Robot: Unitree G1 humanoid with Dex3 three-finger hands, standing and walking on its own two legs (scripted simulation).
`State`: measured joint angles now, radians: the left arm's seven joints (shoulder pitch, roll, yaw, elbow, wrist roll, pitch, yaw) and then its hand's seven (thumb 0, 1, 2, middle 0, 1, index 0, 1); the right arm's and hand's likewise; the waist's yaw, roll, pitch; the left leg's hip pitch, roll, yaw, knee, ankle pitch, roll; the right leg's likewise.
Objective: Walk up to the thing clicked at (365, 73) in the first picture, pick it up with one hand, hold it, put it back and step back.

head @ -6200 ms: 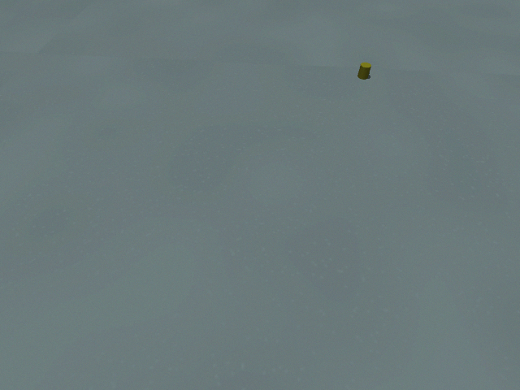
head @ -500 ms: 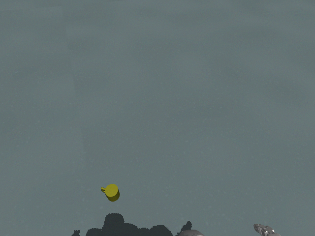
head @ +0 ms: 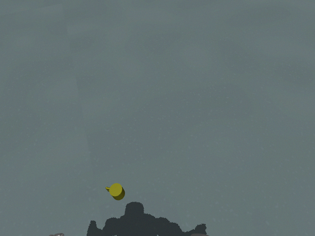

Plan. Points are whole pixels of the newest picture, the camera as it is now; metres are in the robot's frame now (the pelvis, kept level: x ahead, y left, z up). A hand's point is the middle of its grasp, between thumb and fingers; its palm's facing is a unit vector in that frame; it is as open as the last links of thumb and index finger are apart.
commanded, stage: walk up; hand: left
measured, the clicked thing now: (114, 191) +0.42 +0.30 -0.72
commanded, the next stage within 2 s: stand in 1.12 s
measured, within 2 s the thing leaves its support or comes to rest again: neither
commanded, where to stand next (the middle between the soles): +0.07 +0.00 m, yaw +6 degrees
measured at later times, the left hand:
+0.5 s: hand out of the picture +0.12 +0.26 -0.14, palm faces +0.02 -0.94 -0.33, open 7.4 cm
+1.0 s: hand out of the picture +0.10 +0.26 -0.15, palm faces +0.09 -0.94 -0.32, open 7.4 cm
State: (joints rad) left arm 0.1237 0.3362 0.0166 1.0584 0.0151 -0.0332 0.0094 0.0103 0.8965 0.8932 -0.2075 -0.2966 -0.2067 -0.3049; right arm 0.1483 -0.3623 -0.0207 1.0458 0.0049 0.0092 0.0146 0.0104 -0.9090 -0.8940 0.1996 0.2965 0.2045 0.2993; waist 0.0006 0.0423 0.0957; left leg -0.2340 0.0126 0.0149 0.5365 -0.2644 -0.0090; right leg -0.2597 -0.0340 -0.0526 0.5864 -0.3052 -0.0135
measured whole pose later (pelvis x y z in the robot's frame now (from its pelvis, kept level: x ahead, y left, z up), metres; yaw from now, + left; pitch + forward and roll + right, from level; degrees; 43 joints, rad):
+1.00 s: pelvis +0.02 +0.00 +0.01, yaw +4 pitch -2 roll +0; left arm 0.05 0.34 0.05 1.11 0.01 0.01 -0.01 0.01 0.90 0.89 -0.21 -0.30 -0.20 -0.30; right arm 0.08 -0.34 -0.01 1.08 -0.01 0.00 0.00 0.01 -0.91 -0.89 0.20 0.30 0.21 0.30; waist 0.01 0.00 0.07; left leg -0.17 0.01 -0.05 0.45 -0.25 -0.01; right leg -0.13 -0.04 -0.12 0.42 -0.26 0.00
